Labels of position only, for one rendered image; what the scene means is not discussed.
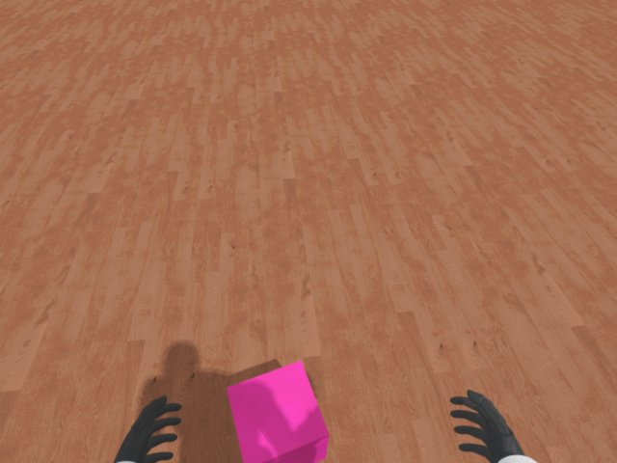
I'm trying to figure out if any carton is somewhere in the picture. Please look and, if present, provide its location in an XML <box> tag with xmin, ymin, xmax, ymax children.
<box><xmin>227</xmin><ymin>361</ymin><xmax>329</xmax><ymax>463</ymax></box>

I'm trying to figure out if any right robot hand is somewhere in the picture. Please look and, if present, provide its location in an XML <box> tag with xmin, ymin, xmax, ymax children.
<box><xmin>450</xmin><ymin>390</ymin><xmax>525</xmax><ymax>463</ymax></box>

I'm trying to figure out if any left robot hand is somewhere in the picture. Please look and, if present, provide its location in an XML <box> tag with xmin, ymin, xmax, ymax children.
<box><xmin>114</xmin><ymin>395</ymin><xmax>181</xmax><ymax>463</ymax></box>

